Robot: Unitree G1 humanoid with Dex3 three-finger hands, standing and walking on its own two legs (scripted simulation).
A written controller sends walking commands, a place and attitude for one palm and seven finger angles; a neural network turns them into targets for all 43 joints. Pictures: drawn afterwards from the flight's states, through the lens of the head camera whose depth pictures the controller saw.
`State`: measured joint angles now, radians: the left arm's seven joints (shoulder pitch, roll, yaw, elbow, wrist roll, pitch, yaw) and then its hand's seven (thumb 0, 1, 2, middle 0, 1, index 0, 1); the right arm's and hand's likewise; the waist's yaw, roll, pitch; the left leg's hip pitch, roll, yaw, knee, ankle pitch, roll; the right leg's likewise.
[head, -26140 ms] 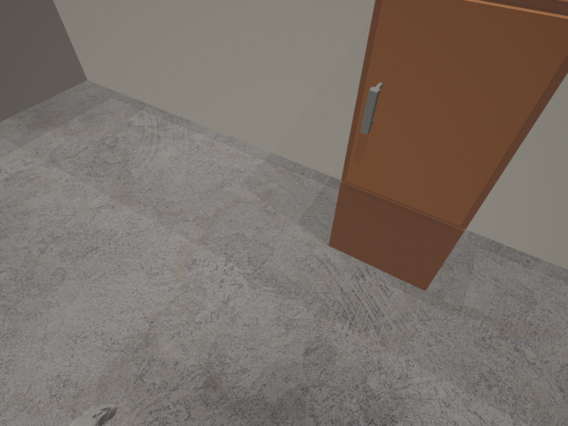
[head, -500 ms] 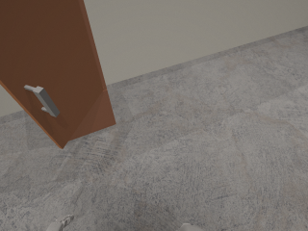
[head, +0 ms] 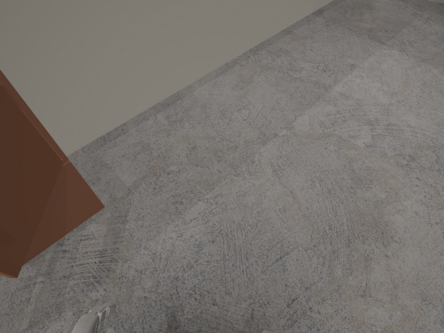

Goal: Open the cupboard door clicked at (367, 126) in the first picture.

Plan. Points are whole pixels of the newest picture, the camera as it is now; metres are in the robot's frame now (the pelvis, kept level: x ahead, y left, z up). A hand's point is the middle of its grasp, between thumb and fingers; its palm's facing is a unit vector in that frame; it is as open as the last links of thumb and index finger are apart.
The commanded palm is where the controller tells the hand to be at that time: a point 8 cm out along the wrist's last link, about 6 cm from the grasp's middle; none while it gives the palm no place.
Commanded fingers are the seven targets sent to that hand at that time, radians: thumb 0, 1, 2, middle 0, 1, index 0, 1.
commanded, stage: walk to a spot facing it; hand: left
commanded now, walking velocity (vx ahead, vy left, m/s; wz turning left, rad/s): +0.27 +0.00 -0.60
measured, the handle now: out of the picture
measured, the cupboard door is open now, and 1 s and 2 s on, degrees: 46 46 46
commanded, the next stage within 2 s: turn to face it in 1.46 s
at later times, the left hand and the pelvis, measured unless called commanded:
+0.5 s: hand (154, 277) +0.24 +0.16 -0.16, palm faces -0.29 -0.94 -0.19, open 7.4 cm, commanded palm none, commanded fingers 0.00 0.90 0.90 -0.20 -0.30 -0.20 -0.30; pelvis +0.10 -0.02 +0.01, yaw -19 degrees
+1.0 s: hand (229, 205) +0.43 +0.00 -0.17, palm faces -0.47 -0.87 -0.16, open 7.3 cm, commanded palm none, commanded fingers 0.00 0.90 0.90 -0.20 -0.30 -0.20 -0.30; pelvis +0.29 -0.14 +0.00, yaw -31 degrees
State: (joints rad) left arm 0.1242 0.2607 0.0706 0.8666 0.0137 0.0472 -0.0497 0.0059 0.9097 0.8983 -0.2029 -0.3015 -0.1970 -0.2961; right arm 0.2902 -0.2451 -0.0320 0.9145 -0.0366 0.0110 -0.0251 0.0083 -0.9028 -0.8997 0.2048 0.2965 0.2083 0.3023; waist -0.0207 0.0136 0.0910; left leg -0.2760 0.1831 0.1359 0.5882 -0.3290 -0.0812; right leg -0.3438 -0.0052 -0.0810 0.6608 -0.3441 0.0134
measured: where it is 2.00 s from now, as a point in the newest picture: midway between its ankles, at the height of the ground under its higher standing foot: (306, 235)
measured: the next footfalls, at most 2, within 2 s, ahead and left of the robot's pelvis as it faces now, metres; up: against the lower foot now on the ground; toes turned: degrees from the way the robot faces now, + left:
right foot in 0.02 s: +0.03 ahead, -0.12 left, +0.00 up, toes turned -4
left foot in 0.32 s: +0.15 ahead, +0.12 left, +0.00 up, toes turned -10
